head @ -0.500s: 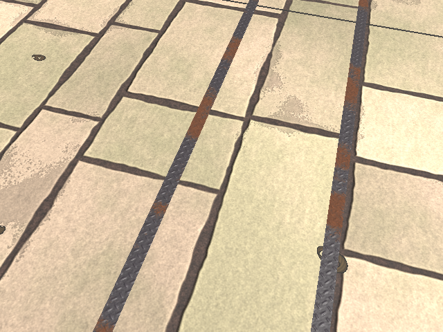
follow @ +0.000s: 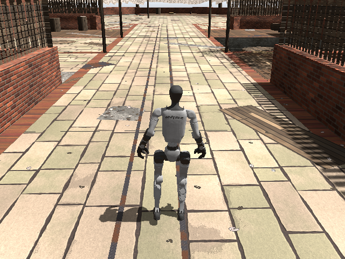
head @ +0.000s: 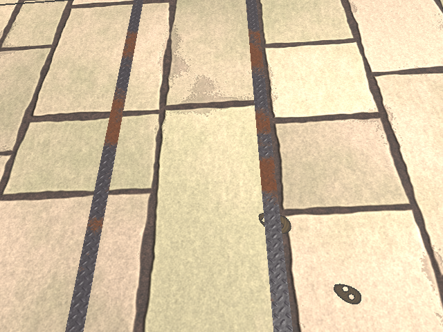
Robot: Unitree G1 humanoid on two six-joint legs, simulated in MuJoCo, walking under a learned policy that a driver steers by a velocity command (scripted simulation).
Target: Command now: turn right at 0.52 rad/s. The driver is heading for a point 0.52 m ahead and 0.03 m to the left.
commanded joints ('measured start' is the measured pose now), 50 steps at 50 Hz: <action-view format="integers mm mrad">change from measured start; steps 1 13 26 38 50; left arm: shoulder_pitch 11 30 54 -125 -5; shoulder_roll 200 169 162 69 162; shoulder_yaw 50 35 16 -5 40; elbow -73 -100 -37 -142 -125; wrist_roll -13 -21 -23 3 3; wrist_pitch -47 -33 -69 -147 -163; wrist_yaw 12 52 9 -13 0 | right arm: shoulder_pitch -66 -60 46 264 271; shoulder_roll -102 -87 -66 -127 -117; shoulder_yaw -26 -25 17 3 -6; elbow -85 -68 -22 -21 -15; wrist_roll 3 14 33 22 17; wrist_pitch -16 -62 -133 -104 -66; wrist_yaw -18 11 65 29 5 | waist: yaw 16 29 4 -51 73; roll -108 -205 -125 49 90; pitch -133 -94 -47 -33 -219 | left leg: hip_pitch -274 -213 126 380 303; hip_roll -9 -37 -43 100 24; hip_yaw -119 -123 2 -357 -348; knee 204 -207 -506 -800 -346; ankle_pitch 37 293 342 597 945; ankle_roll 7 -40 112 288 134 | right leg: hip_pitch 268 252 111 -395 250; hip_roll -291 -198 -215 -33 -32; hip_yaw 407 472 322 60 89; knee -287 -416 -361 194 -177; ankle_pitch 451 -173 -146 150 385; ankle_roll -195 -166 -135 109 -14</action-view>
